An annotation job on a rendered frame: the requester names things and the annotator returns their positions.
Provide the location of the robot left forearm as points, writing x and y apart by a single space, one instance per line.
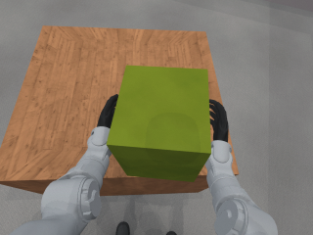
95 162

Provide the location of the left robot foot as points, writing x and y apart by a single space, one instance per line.
122 229

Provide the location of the right robot hand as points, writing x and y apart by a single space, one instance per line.
220 123

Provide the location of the carton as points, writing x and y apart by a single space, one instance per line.
161 123

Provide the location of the robot right forearm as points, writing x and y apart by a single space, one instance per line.
222 182

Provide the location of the right robot upper arm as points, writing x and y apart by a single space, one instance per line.
236 217

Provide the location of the pedestal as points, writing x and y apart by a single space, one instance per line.
73 72

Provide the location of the left robot upper arm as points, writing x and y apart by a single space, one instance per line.
67 207

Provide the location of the left robot hand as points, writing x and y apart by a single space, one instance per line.
107 112

